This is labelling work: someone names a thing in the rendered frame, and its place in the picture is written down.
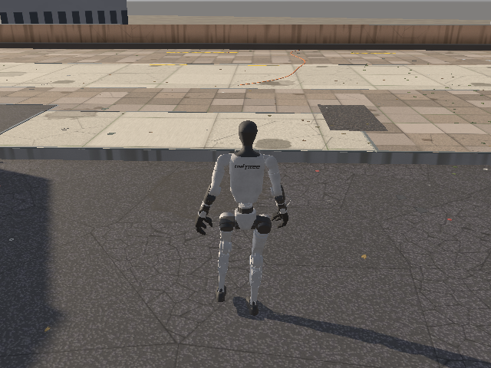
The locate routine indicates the right robot forearm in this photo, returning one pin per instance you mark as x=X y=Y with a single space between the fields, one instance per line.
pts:
x=280 y=202

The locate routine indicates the robot right upper arm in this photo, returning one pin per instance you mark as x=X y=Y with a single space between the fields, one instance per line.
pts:
x=274 y=175

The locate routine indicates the robot left upper arm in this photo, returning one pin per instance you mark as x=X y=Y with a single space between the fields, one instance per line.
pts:
x=218 y=173

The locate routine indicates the robot right hand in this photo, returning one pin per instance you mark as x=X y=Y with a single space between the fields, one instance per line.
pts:
x=277 y=216

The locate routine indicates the right robot shin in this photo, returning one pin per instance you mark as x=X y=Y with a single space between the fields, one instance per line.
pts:
x=255 y=277

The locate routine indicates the right robot thigh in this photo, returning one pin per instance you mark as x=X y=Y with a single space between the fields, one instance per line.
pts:
x=260 y=234

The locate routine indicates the left robot forearm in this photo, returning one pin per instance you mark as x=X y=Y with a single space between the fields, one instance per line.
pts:
x=207 y=203

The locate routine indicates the robot left hand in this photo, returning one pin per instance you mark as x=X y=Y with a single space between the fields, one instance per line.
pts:
x=199 y=223

